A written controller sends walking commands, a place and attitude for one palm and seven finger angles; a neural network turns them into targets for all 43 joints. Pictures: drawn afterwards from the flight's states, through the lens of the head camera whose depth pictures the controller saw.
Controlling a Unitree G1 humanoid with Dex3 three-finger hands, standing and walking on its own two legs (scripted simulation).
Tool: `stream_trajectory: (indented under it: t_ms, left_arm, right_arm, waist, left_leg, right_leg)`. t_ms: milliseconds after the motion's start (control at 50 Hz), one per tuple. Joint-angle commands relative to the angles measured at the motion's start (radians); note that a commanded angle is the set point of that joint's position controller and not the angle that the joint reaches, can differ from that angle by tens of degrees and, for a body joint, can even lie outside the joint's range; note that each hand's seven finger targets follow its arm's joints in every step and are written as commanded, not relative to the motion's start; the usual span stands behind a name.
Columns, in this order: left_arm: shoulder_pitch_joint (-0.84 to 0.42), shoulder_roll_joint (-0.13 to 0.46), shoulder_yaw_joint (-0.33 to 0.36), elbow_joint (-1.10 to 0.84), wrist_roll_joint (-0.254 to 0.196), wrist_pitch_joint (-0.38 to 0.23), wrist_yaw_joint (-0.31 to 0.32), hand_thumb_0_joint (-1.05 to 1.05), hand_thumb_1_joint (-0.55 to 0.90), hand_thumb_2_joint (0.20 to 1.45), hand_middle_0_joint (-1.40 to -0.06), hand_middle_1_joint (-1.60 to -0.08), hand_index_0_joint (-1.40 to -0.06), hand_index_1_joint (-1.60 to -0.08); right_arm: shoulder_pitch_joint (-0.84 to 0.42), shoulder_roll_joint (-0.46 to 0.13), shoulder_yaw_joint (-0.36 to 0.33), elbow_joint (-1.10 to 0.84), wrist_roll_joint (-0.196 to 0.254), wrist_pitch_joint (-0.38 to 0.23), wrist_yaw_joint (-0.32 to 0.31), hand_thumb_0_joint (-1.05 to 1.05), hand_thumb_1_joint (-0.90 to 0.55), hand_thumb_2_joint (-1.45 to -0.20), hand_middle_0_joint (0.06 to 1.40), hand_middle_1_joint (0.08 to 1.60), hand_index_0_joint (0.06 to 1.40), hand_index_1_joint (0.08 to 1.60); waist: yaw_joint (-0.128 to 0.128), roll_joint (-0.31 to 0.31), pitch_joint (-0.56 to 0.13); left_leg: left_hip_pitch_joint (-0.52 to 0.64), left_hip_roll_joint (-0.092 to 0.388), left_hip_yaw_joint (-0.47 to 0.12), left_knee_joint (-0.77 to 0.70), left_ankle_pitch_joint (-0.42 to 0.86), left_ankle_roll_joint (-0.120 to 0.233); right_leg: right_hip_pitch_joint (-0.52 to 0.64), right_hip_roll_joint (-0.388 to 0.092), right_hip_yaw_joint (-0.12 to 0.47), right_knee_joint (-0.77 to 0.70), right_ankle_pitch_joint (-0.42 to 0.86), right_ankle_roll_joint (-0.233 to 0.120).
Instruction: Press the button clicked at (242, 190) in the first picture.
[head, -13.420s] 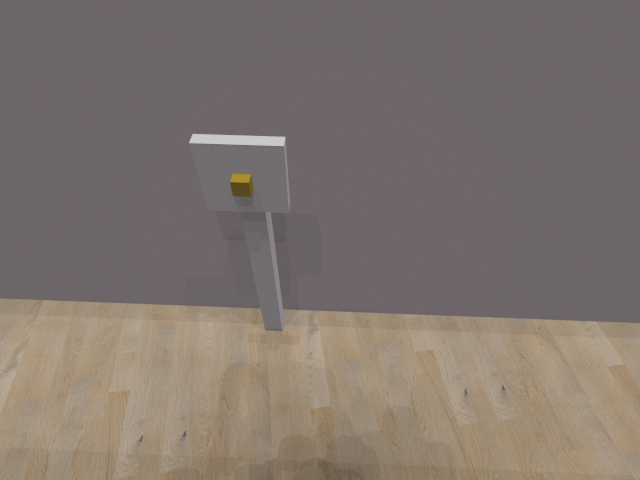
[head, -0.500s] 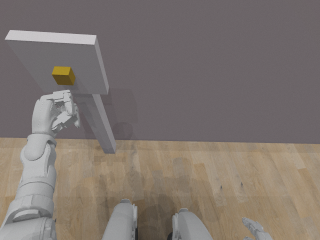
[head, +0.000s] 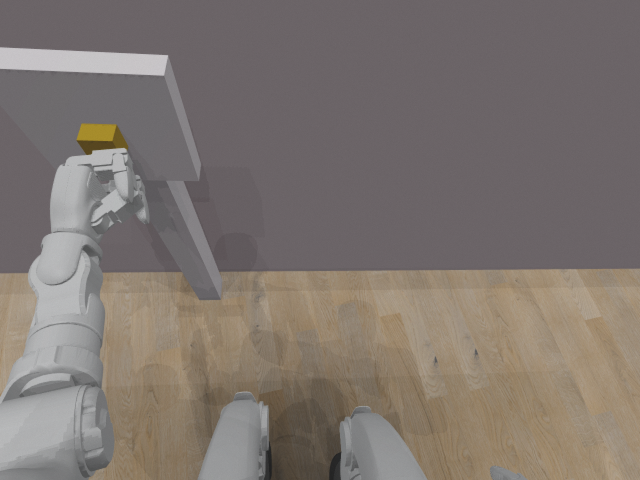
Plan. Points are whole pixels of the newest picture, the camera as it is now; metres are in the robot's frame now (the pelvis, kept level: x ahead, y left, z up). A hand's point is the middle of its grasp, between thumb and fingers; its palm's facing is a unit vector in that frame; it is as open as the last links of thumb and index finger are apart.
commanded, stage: press the button with the knuckle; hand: left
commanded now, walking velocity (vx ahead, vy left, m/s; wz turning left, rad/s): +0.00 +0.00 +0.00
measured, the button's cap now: (104, 140) +0.50 +0.26 +0.07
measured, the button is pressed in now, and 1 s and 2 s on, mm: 0 11 0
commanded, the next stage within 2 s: hold the button down briefly in 0.42 s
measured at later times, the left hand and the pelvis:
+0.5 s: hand (137, 186) +0.46 +0.22 +0.03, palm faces +0.02 -1.00 -0.05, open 3.5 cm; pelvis -0.02 +0.00 -0.02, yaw +0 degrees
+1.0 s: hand (137, 186) +0.46 +0.22 +0.03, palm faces +0.03 -1.00 -0.05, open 3.5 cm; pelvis -0.05 +0.00 -0.03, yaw +0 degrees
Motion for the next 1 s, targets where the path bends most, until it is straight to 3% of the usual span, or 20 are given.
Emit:
stream_trajectory:
  t_ms: [0, 60, 120, 200, 240, 300, 360, 440, 500, 580, 620, 700, 740, 780, 820, 860, 900, 980]
  left_arm:
    - [-0.446, 0.248, 0.05, -0.162, -0.015, -0.057, 0.014, 0.0, 0.9, 0.9, -1.3, -1.5, -1.3, -1.5]
    - [-0.502, 0.25, 0.04, -0.149, -0.01, -0.064, 0.013, 0.0, 0.9, 0.9, -1.3, -1.5, -1.3, -1.5]
    - [-0.538, 0.292, 0.059, -0.1, -0.003, -0.058, 0.015, 0.0, 0.9, 0.9, -1.3, -1.5, -1.3, -1.5]
    - [-0.588, 0.315, 0.065, -0.079, 0.003, -0.054, 0.013, 0.0, 0.9, 0.9, -1.3, -1.5, -1.3, -1.5]
    - [-0.621, 0.296, 0.046, -0.062, 0.004, -0.047, 0.011, 0.0, 0.9, 0.9, -1.3, -1.5, -1.3, -1.5]
    - [-0.666, 0.335, 0.062, -0.038, 0.015, -0.04, 0.019, 0.0, 0.9, 0.9, -1.3, -1.5, -1.3, -1.5]
    - [-0.743, 0.295, 0.021, -0.044, 0.024, -0.042, 0.028, 0.0, 0.9, 0.9, -1.3, -1.5, -1.3, -1.5]
    - [-0.792, 0.317, 0.018, -0.017, 0.034, -0.029, 0.045, 0.0, 0.9, 0.9, -1.3, -1.5, -1.3, -1.5]
    - [-0.836, 0.316, -0.002, 0.013, 0.045, -0.022, 0.053, 0.0, 0.9, 0.9, -1.3, -1.5, -1.3, -1.5]
    - [-0.859, 0.36, 0.014, 0.017, 0.046, -0.016, 0.051, 0.0, 0.9, 0.9, -1.3, -1.5, -1.3, -1.5]
    - [-0.856, 0.361, 0.006, 0.043, 0.041, -0.002, 0.046, 0.0, 0.9, 0.9, -1.3, -1.5, -1.3, -1.5]
    - [-0.88, 0.404, 0.024, 0.038, 0.042, 0.007, 0.047, 0.0, 0.9, 0.9, -1.3, -1.5, -1.3, -1.5]
    - [-0.877, 0.392, 0.015, 0.044, 0.039, 0.017, 0.048, 0.0, 0.9, 0.9, -1.3, -1.5, -1.3, -1.5]
    - [-0.891, 0.404, 0.02, 0.028, 0.045, 0.014, 0.052, 0.0, 0.9, 0.9, -1.3, -1.5, -1.3, -1.5]
    - [-0.893, 0.375, 0.001, 0.032, 0.047, 0.021, 0.057, 0.0, 0.9, 0.9, -1.3, -1.5, -1.3, -1.5]
    - [-0.877, 0.352, -0.003, 0.021, 0.047, 0.019, 0.063, 0.0, 0.9, 0.9, -1.3, -1.5, -1.3, -1.5]
    - [-0.843, 0.369, 0.017, 0.02, 0.048, 0.023, 0.066, 0.0, 0.9, 0.9, -1.3, -1.5, -1.3, -1.5]
    - [-0.767, 0.36, 0.029, 0.001, 0.046, 0.023, 0.059, 0.0, 0.9, 0.9, -1.3, -1.5, -1.3, -1.5]
  right_arm:
    - [0.107, -0.184, -0.063, -0.064, -0.004, -0.021, -0.02, 0.0, -0.9, -0.9, 0.2, 0.3, 0.2, 0.3]
    - [0.108, -0.182, -0.059, -0.062, -0.005, -0.021, -0.021, 0.0, -0.9, -0.9, 0.2, 0.3, 0.2, 0.3]
    - [0.111, -0.189, -0.053, -0.058, -0.006, -0.018, -0.024, 0.0, -0.9, -0.9, 0.2, 0.3, 0.2, 0.3]
    - [0.115, -0.191, -0.047, -0.058, -0.007, -0.018, -0.026, 0.0, -0.9, -0.9, 0.2, 0.3, 0.2, 0.3]
    - [0.118, -0.192, -0.046, -0.057, -0.007, -0.019, -0.024, 0.0, -0.9, -0.9, 0.2, 0.3, 0.2, 0.3]
    - [0.127, -0.2, -0.043, -0.053, -0.009, -0.019, -0.027, 0.0, -0.9, -0.9, 0.2, 0.3, 0.2, 0.3]
    - [0.135, -0.2, -0.044, -0.048, -0.012, -0.024, -0.027, 0.0, -0.9, -0.9, 0.2, 0.3, 0.2, 0.3]
    - [0.142, -0.207, -0.038, -0.039, -0.014, -0.027, -0.03, 0.0, -0.9, -0.9, 0.2, 0.3, 0.2, 0.3]
    - [0.144, -0.21, -0.033, -0.037, -0.013, -0.036, -0.034, 0.0, -0.9, -0.9, 0.2, 0.3, 0.2, 0.3]
    - [0.146, -0.214, -0.025, -0.041, -0.012, -0.047, -0.037, 0.0, -0.9, -0.9, 0.2, 0.3, 0.2, 0.3]
    - [0.143, -0.213, -0.019, -0.045, -0.008, -0.053, -0.04, 0.0, -0.9, -0.9, 0.2, 0.3, 0.2, 0.3]
    - [0.145, -0.221, -0.013, -0.048, -0.008, -0.067, -0.045, 0.0, -0.9, -0.9, 0.2, 0.3, 0.2, 0.3]
    - [0.145, -0.221, -0.012, -0.05, -0.006, -0.074, -0.047, 0.0, -0.9, -0.9, 0.2, 0.3, 0.2, 0.3]
    - [0.148, -0.224, -0.013, -0.049, -0.008, -0.08, -0.047, 0.0, -0.9, -0.9, 0.2, 0.3, 0.2, 0.3]
    - [0.15, -0.224, -0.014, -0.046, -0.01, -0.083, -0.046, 0.0, -0.9, -0.9, 0.2, 0.3, 0.2, 0.3]
    - [0.155, -0.223, -0.017, -0.047, -0.014, -0.087, -0.041, 0.0, -0.9, -0.9, 0.2, 0.3, 0.2, 0.3]
    - [0.155, -0.228, -0.02, -0.049, -0.013, -0.085, -0.039, 0.0, -0.9, -0.9, 0.2, 0.3, 0.2, 0.3]
    - [0.155, -0.22, -0.023, -0.053, -0.012, -0.082, -0.031, 0.0, -0.9, -0.9, 0.2, 0.3, 0.2, 0.3]
  waist:
    - [-0.032, 0.091, -0.442]
    - [-0.04, 0.123, -0.445]
    - [-0.05, 0.097, -0.437]
    - [-0.052, 0.14, -0.453]
    - [-0.067, 0.135, -0.446]
    - [-0.074, 0.146, -0.444]
    - [-0.095, 0.179, -0.445]
    - [-0.111, 0.147, -0.447]
    - [-0.129, 0.158, -0.427]
    - [-0.125, 0.164, -0.437]
    - [-0.133, 0.14, -0.403]
    - [-0.127, 0.177, -0.409]
    - [-0.132, 0.171, -0.398]
    - [-0.125, 0.205, -0.424]
    - [-0.13, 0.202, -0.402]
    - [-0.123, 0.21, -0.416]
    - [-0.115, 0.176, -0.426]
    - [-0.086, 0.186, -0.44]
  left_leg:
    - [0.49, 0.0, -0.064, -0.127, 0.275, 0.007]
    - [0.488, -0.002, -0.067, -0.124, 0.253, 0.008]
    - [0.447, -0.001, -0.063, -0.113, 0.22, 0.012]
    - [0.45, -0.001, -0.066, -0.106, 0.227, 0.011]
    - [0.447, 0.0, -0.071, -0.102, 0.201, 0.012]
    - [0.428, 0.001, -0.075, -0.095, 0.182, 0.012]
    - [0.464, 0.002, -0.1, -0.106, 0.151, 0.009]
    - [0.415, -0.001, -0.093, -0.098, 0.082, 0.015]
    - [0.394, -0.002, -0.101, -0.102, 0.016, 0.017]
    - [0.35, -0.004, -0.094, -0.099, -0.027, 0.02]
    - [0.292, -0.005, -0.087, -0.096, -0.079, 0.024]
    - [0.29, -0.002, -0.098, -0.106, -0.121, 0.021]
    - [0.28, -0.002, -0.096, -0.108, -0.134, 0.022]
    - [0.312, 0.0, -0.109, -0.116, -0.133, 0.018]
    - [0.318, 0.002, -0.119, -0.128, -0.164, 0.016]
    - [0.347, 0.0, -0.127, -0.137, -0.156, 0.015]
    - [0.337, 0.002, -0.124, -0.138, -0.157, 0.016]
    - [0.345, 0.0, -0.11, -0.142, -0.114, 0.014]
  right_leg:
    - [0.036, 0.001, 0.043, -0.182, 0.256, -0.003]
    - [0.019, 0.001, 0.044, -0.18, 0.234, -0.006]
    - [0.021, 0.004, 0.048, -0.182, 0.213, -0.003]
    - [0.008, 0.005, 0.047, -0.173, 0.211, -0.006]
    - [-0.015, 0.006, 0.045, -0.175, 0.191, -0.005]
    - [-0.035, 0.007, 0.044, -0.166, 0.175, -0.006]
    - [-0.093, 0.006, 0.032, -0.156, 0.154, -0.01]
    - [-0.089, 0.007, 0.04, -0.165, 0.114, -0.005]
    - [-0.123, 0.007, 0.04, -0.164, 0.076, -0.005]
    - [-0.104, 0.008, 0.047, -0.163, 0.047, -0.007]
    - [-0.092, 0.009, 0.059, -0.174, 0.013, -0.003]
    - [-0.117, 0.007, 0.053, -0.158, -0.005, -0.006]
    - [-0.116, 0.007, 0.055, -0.163, -0.01, -0.004]
    - [-0.14, 0.006, 0.047, -0.151, -0.005, -0.007]
    - [-0.162, 0.005, 0.04, -0.149, -0.013, -0.008]
    - [-0.165, 0.003, 0.035, -0.148, -0.005, -0.01]
    - [-0.146, 0.003, 0.039, -0.155, -0.01, -0.008]
    - [-0.108, 0.003, 0.039, -0.158, 0.008, -0.011]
